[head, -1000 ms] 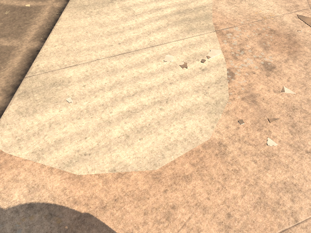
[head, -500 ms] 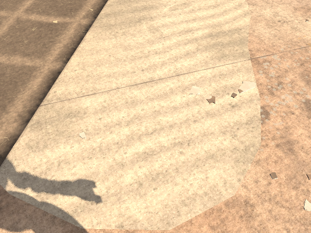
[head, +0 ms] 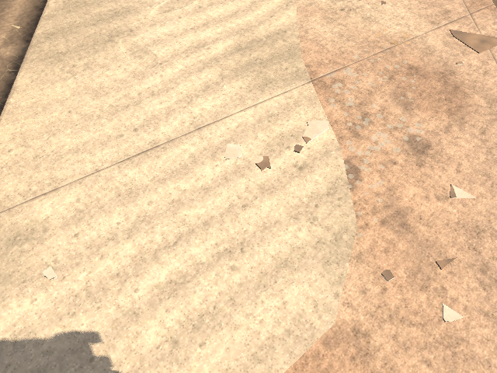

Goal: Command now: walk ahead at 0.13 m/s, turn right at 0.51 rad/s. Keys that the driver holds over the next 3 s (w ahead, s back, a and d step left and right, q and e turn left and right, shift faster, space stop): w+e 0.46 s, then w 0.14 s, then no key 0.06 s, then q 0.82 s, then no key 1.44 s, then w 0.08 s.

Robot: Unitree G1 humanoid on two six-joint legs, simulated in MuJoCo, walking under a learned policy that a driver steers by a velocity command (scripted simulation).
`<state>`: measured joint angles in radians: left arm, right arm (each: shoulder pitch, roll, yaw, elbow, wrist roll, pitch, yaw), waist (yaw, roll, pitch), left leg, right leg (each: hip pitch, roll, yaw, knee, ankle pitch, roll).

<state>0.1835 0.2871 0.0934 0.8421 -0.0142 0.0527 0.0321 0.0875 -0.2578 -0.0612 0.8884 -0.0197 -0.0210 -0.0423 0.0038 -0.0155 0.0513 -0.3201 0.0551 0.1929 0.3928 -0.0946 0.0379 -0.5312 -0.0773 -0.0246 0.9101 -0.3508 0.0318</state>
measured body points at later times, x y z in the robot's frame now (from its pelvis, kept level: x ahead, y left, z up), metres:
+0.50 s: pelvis +0.15 -0.05 +0.01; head +0.17 -0.09 +0.45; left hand +0.20 +0.23 -0.10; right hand +0.31 -0.35 -0.09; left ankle +0.35 +0.07 -0.70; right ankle +0.01 -0.12 -0.74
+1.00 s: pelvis +0.36 -0.08 +0.00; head +0.40 -0.10 +0.45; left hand +0.63 +0.11 -0.09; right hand +0.33 -0.38 -0.13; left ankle +0.37 +0.04 -0.74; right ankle +0.42 -0.22 -0.73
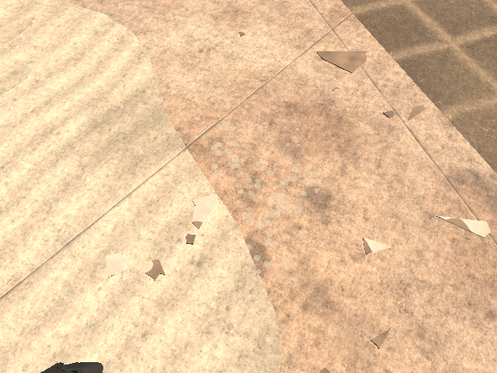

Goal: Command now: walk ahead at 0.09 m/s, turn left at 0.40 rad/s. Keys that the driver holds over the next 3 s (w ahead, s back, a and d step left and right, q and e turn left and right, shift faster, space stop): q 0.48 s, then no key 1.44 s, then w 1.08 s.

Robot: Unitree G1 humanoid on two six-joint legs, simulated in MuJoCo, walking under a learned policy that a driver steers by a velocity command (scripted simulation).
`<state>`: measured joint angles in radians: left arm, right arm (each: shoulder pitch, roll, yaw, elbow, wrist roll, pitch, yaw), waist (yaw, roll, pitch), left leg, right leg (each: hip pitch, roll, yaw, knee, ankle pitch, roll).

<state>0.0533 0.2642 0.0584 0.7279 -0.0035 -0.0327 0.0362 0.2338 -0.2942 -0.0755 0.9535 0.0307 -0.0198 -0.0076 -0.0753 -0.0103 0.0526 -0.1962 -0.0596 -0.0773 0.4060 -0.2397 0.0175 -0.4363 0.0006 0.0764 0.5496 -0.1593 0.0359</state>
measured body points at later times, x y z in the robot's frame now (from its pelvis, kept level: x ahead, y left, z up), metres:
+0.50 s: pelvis +0.04 +0.03 -0.01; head +0.07 +0.06 +0.44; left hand +0.08 +0.34 -0.13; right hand +0.26 -0.21 -0.10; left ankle +0.02 +0.12 -0.74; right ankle +0.07 -0.12 -0.71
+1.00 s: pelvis +0.06 +0.03 +0.00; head +0.08 +0.03 +0.45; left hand +0.07 +0.33 -0.12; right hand +0.28 -0.16 -0.13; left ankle +0.02 +0.12 -0.74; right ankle +0.11 -0.10 -0.74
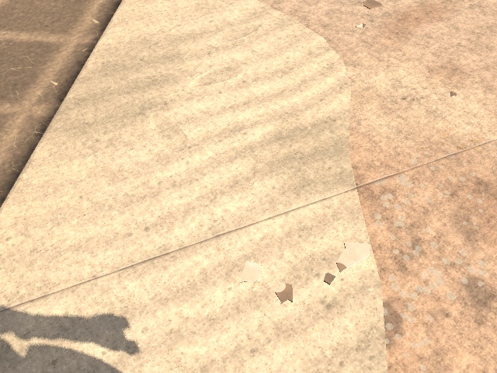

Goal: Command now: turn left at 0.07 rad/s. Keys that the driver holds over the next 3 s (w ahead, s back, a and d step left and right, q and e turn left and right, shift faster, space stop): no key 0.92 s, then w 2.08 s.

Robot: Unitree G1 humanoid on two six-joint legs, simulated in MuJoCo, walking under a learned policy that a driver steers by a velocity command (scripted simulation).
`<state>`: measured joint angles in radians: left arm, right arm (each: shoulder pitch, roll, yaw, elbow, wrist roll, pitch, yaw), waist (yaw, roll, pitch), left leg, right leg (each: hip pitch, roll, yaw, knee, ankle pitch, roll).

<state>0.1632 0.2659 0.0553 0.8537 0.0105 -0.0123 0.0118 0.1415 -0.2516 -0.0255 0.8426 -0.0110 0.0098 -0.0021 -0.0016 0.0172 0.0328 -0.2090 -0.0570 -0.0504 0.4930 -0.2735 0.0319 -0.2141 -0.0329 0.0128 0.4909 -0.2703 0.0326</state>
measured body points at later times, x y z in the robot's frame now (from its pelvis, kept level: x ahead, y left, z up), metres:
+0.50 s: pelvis +0.00 -0.02 +0.00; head +0.01 -0.02 +0.45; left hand +0.09 +0.25 -0.14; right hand +0.07 -0.29 -0.14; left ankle -0.01 +0.10 -0.74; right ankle -0.01 -0.14 -0.74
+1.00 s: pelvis +0.00 -0.02 +0.00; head +0.00 -0.02 +0.45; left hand +0.04 +0.24 -0.15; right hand +0.03 -0.28 -0.15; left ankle -0.01 +0.10 -0.74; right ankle -0.01 -0.14 -0.74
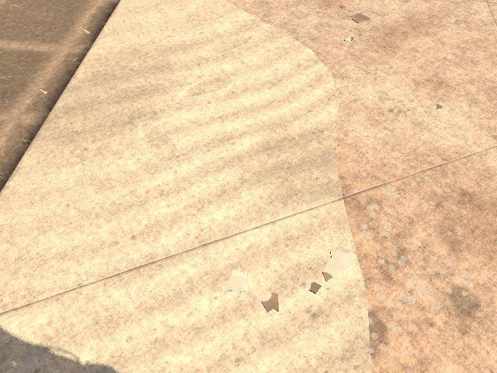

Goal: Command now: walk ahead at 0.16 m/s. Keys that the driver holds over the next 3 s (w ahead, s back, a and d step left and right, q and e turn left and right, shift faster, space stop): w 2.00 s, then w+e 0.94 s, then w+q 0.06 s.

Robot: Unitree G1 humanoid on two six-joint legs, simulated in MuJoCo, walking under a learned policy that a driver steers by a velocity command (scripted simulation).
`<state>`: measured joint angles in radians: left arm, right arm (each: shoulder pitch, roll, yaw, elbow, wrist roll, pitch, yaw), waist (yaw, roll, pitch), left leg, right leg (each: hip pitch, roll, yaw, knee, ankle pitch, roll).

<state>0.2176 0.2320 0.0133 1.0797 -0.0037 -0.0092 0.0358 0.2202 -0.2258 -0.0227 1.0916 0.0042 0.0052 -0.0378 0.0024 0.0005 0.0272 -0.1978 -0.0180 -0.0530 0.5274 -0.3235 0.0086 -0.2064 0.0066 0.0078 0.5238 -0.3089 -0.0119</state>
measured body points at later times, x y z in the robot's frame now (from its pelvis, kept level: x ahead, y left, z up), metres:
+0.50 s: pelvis +0.16 +0.01 +0.00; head +0.19 +0.02 +0.45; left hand +0.37 +0.24 -0.11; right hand +0.04 -0.22 -0.13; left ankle +0.00 +0.12 -0.74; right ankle +0.33 -0.12 -0.69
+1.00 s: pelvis +0.44 -0.02 +0.01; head +0.45 -0.02 +0.46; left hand +0.42 +0.24 -0.13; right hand +0.62 -0.27 -0.10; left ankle +0.63 +0.16 -0.68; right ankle +0.38 -0.11 -0.74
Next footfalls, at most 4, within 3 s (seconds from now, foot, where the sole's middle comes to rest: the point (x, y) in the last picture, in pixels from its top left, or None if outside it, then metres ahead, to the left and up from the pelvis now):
0.62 right None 0.42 -0.11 -0.77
1.16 left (215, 307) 0.72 0.13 -0.77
1.70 right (292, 224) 1.02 -0.11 -0.77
2.26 left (226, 158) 1.34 0.12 -0.77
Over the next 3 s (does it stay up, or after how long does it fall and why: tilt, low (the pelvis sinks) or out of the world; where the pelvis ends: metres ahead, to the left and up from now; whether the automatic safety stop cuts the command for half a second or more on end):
stays up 1.50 -0.13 0.01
